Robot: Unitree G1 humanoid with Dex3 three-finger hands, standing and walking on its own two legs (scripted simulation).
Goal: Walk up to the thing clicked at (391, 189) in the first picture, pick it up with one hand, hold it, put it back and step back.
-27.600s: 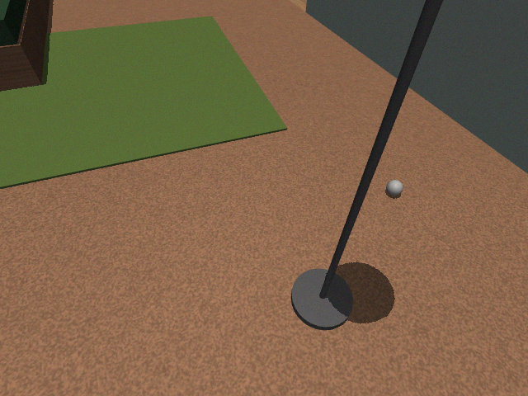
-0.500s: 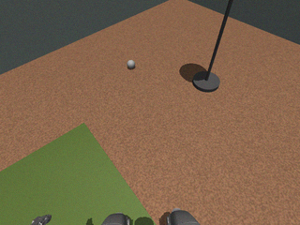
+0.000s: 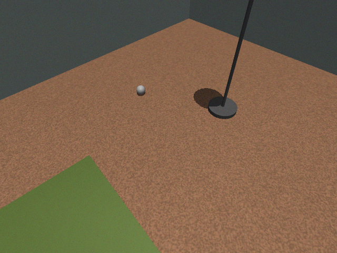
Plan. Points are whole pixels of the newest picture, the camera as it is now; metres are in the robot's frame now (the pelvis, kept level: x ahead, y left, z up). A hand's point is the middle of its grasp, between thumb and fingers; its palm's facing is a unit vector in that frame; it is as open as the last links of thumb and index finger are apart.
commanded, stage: walk up
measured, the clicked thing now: (140, 89) +1.56 +0.26 -0.73
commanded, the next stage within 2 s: stand in 0.48 s
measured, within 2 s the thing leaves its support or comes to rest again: neither
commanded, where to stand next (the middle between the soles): +0.08 +0.03 m, yaw +1 degrees
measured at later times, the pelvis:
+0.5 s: pelvis +0.02 +0.00 +0.02, yaw -1 degrees
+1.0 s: pelvis +0.04 -0.02 +0.02, yaw +3 degrees
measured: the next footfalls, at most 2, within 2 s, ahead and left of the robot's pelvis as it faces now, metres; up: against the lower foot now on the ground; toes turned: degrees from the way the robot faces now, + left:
none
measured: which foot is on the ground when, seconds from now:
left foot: down 0.00-1.00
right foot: down 0.00-1.00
